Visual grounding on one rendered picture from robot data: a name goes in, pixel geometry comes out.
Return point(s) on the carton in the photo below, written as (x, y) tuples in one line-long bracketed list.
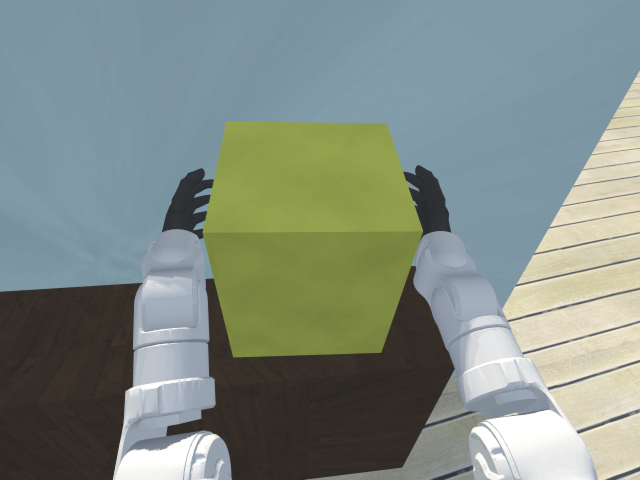
[(311, 231)]

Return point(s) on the left robot forearm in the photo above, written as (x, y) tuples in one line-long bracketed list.
[(171, 383)]

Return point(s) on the right robot upper arm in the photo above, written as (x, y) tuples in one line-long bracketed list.
[(538, 445)]

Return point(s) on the left robot upper arm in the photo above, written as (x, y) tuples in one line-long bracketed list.
[(199, 455)]

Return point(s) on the pedestal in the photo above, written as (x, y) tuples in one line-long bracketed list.
[(66, 360)]

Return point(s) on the right robot forearm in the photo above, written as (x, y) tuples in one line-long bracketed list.
[(494, 377)]

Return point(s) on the right robot hand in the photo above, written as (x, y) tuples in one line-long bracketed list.
[(431, 209)]

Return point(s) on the left robot hand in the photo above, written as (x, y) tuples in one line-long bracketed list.
[(180, 213)]

